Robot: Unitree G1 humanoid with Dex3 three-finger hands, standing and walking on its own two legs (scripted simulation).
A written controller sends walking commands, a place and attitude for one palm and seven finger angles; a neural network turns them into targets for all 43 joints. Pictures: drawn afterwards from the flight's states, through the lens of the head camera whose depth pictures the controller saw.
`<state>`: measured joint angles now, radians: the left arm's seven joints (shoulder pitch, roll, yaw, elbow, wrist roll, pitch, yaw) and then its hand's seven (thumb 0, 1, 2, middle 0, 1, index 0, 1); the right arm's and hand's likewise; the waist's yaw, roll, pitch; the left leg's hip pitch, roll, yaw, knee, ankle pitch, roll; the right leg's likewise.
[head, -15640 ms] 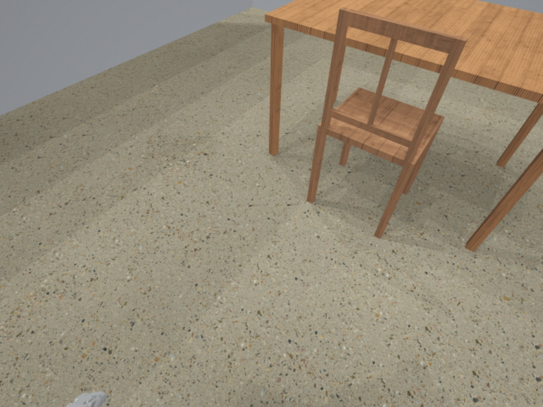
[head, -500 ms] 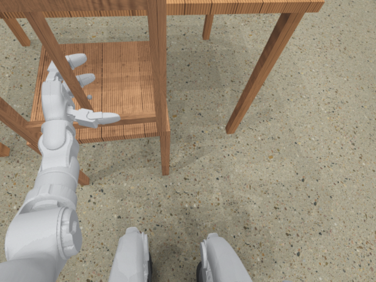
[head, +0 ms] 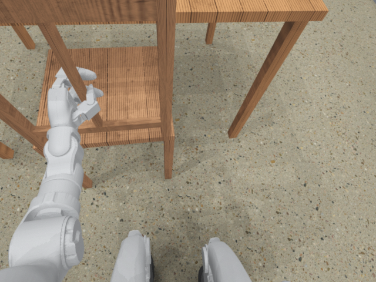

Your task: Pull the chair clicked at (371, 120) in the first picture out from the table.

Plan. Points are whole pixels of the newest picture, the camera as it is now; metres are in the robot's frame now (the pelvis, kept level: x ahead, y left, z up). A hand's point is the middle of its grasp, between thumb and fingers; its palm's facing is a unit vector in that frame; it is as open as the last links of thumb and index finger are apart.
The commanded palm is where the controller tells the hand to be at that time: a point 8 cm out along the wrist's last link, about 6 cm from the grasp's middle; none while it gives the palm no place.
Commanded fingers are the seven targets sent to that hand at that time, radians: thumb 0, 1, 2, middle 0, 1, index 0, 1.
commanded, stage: hook a spindle and tug to test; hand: left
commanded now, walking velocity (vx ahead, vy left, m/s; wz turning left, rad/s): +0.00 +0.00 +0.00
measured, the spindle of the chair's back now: (79, 86) +0.50 +0.21 +0.05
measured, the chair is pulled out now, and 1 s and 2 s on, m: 0.00 0.06 0.19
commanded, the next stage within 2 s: step backward, pulling the chair out in 0.52 s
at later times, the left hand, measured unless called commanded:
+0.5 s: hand (98, 117) +0.44 +0.17 +0.04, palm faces +0.10 -0.99 -0.01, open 5.2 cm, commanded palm +0.40 +0.21 +0.03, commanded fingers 0.00 0.90 0.90 -0.50 -1.45 -0.50 -1.45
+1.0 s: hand (103, 121) +0.42 +0.15 +0.06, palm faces +0.07 -0.99 -0.13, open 5.0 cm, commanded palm +0.40 +0.20 +0.05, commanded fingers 0.00 0.90 0.90 -0.50 -1.45 -0.50 -1.45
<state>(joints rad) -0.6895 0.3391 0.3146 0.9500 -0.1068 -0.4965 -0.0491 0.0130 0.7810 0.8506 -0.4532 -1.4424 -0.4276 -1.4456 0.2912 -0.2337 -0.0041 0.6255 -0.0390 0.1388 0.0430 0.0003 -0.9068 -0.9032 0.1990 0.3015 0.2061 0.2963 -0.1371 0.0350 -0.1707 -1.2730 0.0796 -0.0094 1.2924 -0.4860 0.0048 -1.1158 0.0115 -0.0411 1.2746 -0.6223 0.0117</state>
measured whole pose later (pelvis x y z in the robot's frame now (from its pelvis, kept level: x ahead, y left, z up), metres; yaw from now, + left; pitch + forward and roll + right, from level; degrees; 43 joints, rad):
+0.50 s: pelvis +0.01 +0.00 +0.01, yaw +0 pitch +25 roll -3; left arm -0.47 0.26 0.26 0.73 -0.13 -0.48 -0.04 0.02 0.78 0.81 -0.42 -1.43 -0.41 -1.45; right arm 0.26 -0.23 -0.01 0.60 -0.03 0.10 0.05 0.00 -0.91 -0.90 0.20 0.30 0.21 0.30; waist -0.11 0.03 -0.18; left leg -1.20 0.08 0.01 1.25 -0.50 0.00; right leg -1.05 0.01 -0.02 1.24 -0.63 0.01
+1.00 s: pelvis +0.01 +0.00 +0.10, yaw +1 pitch +12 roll -2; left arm -0.59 0.24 0.12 1.08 -0.06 -0.20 0.08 0.04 0.79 0.82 -0.29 -1.10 -0.47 -1.45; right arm 0.29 -0.25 0.00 0.65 0.04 0.13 -0.08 0.00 -0.90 -0.90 0.20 0.30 0.21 0.30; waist -0.11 0.01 -0.02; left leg -0.67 0.07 0.03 0.73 -0.28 0.01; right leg -0.52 0.00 -0.03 0.68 -0.36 0.02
